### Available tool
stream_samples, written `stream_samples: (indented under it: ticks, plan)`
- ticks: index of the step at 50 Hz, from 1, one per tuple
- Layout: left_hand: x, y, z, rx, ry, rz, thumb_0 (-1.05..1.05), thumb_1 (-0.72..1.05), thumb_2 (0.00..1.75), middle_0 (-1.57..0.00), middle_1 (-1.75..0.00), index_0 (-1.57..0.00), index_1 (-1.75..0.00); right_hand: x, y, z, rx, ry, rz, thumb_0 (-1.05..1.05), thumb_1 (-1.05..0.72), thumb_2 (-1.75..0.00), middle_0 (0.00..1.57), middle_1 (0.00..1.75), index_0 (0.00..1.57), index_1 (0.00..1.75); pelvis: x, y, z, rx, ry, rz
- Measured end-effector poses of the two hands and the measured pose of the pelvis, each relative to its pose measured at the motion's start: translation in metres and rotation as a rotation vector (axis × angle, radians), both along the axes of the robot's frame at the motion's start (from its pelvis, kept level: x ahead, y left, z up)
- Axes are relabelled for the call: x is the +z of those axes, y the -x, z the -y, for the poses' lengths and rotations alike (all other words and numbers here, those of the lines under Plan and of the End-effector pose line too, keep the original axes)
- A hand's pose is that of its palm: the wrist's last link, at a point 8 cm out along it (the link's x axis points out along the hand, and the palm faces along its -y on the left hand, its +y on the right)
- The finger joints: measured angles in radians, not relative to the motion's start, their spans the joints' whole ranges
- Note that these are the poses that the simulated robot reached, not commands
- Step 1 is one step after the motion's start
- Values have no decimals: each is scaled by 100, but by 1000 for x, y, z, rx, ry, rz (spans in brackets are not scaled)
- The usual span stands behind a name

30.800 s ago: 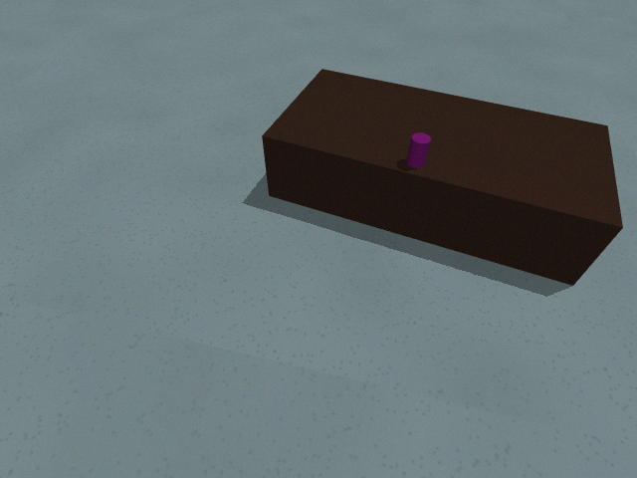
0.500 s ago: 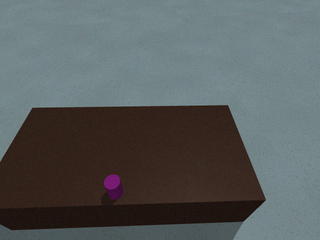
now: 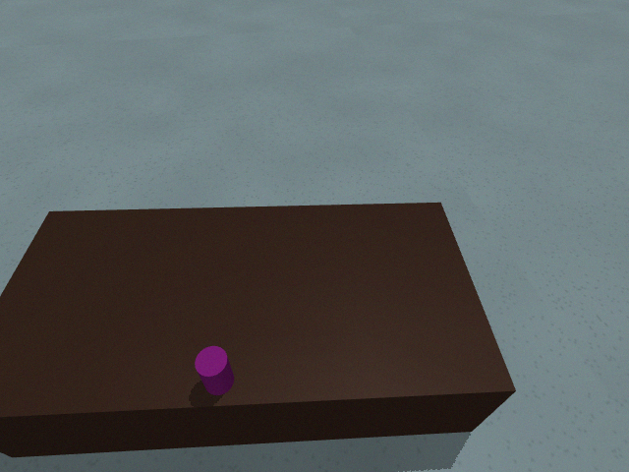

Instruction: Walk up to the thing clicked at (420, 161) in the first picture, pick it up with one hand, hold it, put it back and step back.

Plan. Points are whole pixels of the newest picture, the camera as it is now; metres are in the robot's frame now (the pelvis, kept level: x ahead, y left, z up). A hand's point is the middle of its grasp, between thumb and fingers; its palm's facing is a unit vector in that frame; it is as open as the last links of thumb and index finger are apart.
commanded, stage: stand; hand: left
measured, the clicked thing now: (215, 371) +0.42 +0.23 -0.39
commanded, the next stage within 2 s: step back in 1.10 s
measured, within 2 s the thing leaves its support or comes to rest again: neither
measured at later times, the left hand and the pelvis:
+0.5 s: hand out of the picture +0.09 +0.25 -0.16, palm faces -0.02 -0.94 -0.34, open 7.4 cm; pelvis +0.02 +0.00 +0.00, yaw +0 degrees
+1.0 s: hand out of the picture +0.09 +0.25 -0.16, palm faces -0.03 -0.94 -0.34, open 7.4 cm; pelvis +0.02 +0.00 +0.00, yaw +0 degrees
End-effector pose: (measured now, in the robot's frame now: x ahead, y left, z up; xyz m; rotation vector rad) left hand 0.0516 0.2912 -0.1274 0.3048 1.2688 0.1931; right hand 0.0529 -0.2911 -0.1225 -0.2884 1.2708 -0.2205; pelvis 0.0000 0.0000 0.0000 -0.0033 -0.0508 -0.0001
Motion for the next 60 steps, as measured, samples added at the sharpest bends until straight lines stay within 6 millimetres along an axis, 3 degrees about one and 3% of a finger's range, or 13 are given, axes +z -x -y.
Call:
stream_samples:
  ticks: [18, 55, 60]
  plan:
    - [5, -29, -5, -4, -12, 25, 0, 91, 90, -20, -30, -20, -30, 2, -23, 2, 4, 9, 18, 0, -91, -89, 21, 30, 20, 30, 1, -15, 0, -6, -7, -11]
    - [6, -32, 1, -12, -8, 25, 1, 91, 90, -20, -30, -20, -30, 3, -27, 9, 2, 7, 16, 0, -91, -89, 21, 30, 20, 30, 2, -18, 4, -5, -6, -18]
    - [3, -32, -5, -3, -29, 35, 0, 90, 90, -20, -30, -20, -30, 1, -28, 15, -2, 13, 23, 0, -91, -89, 21, 30, 20, 30, -4, -3, 7, -5, -7, -29]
